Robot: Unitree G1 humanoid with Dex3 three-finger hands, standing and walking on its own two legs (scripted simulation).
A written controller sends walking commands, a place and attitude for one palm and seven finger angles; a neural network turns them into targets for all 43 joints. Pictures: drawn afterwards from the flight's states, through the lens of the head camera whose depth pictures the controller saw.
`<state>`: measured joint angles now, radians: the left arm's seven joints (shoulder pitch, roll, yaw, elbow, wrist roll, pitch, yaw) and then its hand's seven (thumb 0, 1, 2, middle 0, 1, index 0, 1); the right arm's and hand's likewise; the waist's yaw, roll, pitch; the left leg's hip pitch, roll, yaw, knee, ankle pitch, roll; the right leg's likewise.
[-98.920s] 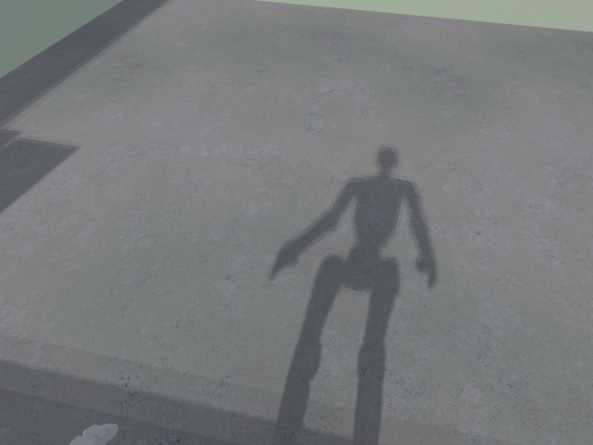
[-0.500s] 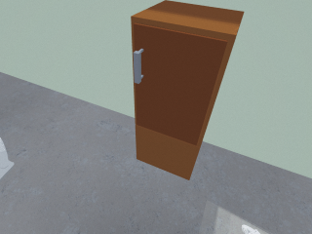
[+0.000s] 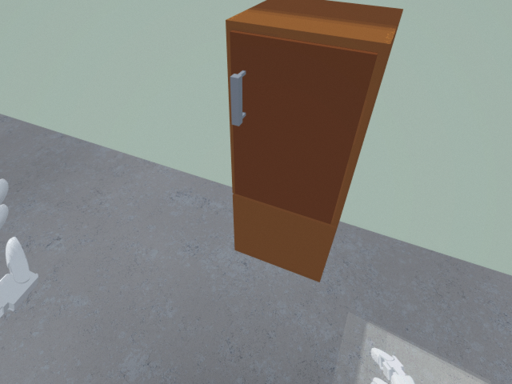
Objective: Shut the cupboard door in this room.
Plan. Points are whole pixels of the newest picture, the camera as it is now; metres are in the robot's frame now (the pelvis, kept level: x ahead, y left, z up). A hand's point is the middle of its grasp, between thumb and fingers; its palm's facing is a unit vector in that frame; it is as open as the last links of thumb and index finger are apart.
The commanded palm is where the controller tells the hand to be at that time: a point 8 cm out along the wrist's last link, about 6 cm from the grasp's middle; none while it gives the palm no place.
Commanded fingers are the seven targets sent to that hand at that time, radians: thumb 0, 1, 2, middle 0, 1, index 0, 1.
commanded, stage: stop stepping back and stand still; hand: left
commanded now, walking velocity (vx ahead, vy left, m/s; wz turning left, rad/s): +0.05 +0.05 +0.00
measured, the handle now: (239, 98) +0.87 +0.10 +0.07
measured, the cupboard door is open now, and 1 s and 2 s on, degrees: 0 0 0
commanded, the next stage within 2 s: let the arm hang, fingers relaxed in 0.10 s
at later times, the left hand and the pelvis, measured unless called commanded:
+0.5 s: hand out of the picture +0.07 +0.17 -0.16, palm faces +0.04 -0.99 -0.16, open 7.0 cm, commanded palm none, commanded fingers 0.00 0.90 0.90 -0.20 -0.30 -0.20 -0.30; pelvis -0.01 +0.00 +0.00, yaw +1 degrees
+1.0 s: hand out of the picture -0.07 +0.18 -0.17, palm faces +0.05 -0.99 -0.16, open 7.3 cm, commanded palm none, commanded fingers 0.00 0.90 0.90 -0.20 -0.30 -0.20 -0.30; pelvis -0.02 +0.02 +0.01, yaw +0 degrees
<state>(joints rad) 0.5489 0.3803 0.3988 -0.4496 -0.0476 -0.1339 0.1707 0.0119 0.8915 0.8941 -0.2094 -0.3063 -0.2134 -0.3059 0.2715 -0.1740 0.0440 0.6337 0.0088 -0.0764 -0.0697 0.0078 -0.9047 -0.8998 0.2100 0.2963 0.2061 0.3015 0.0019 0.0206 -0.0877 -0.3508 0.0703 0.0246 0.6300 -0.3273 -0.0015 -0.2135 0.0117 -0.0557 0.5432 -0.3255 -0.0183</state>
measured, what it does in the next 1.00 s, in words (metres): stands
